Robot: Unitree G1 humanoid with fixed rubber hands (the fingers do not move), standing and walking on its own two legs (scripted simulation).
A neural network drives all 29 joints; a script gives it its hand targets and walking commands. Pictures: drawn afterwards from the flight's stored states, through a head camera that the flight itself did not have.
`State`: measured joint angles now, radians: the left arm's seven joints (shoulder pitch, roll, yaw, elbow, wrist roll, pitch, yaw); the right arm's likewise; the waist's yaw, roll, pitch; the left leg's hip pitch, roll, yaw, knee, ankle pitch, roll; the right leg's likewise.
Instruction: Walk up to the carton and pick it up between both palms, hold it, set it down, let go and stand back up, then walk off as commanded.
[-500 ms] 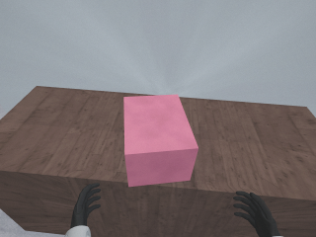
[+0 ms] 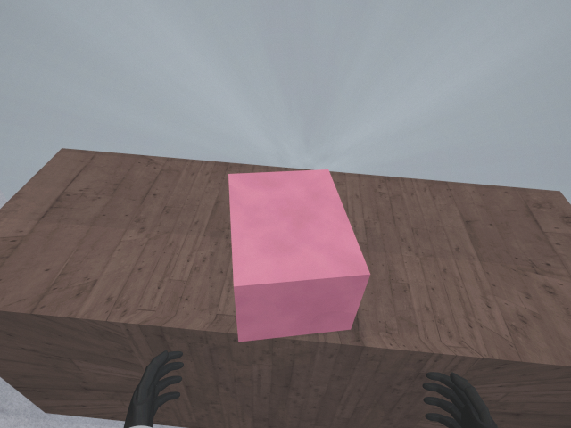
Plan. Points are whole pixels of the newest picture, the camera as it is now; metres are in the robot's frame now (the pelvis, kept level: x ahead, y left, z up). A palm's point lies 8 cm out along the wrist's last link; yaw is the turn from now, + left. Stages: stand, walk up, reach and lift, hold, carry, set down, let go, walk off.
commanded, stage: set down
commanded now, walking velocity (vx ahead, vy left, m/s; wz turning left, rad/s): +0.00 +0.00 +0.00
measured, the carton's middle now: (287, 248) +0.50 +0.01 -0.05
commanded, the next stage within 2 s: let go in 1.06 s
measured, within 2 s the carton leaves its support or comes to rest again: neither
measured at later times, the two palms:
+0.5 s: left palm (128, 427) +0.18 +0.22 -0.05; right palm out of the picture +0.16 -0.23 -0.05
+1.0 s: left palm out of the picture +0.17 +0.23 -0.07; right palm out of the picture +0.16 -0.22 -0.06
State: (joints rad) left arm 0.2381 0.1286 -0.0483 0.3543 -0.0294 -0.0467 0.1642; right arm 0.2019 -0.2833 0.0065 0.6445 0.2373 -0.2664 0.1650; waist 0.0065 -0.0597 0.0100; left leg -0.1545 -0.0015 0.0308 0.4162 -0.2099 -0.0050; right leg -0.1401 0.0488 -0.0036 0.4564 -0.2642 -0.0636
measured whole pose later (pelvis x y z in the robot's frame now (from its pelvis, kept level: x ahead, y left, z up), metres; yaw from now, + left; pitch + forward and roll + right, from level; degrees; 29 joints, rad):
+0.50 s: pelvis +0.01 +0.01 +0.00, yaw +0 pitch -3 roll +0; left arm 0.26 0.18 -0.03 0.39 -0.02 0.02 0.11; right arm 0.24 -0.22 -0.02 0.64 0.13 -0.23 0.10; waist 0.00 -0.06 0.03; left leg -0.10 0.00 0.03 0.36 -0.19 0.00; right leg -0.07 0.05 0.00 0.36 -0.23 -0.06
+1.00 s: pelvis +0.01 +0.01 +0.00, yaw -1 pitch -4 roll +0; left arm 0.24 0.20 0.00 0.47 0.00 0.07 0.04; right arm 0.21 -0.19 -0.01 0.69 0.04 -0.22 0.05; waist 0.00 -0.04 0.05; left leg -0.09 0.00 0.04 0.37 -0.21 0.00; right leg -0.06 0.05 0.00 0.36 -0.23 -0.05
